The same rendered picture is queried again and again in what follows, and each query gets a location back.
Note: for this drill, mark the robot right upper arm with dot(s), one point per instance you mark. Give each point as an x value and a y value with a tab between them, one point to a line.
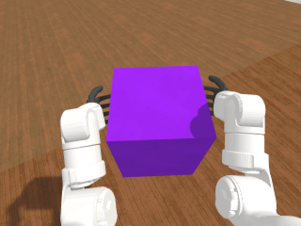
249	201

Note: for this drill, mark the carton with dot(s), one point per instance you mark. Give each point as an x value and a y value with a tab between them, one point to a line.
159	121

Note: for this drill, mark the left robot forearm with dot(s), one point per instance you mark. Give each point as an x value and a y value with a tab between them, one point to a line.
80	135

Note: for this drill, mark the right robot forearm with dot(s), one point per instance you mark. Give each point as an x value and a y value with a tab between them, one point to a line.
244	124

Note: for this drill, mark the right robot hand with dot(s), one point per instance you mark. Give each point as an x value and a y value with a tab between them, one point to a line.
221	87

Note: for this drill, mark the robot left upper arm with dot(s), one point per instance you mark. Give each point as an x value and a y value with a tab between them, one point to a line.
95	206

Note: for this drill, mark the left robot hand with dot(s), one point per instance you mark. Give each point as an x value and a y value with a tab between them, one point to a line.
92	99

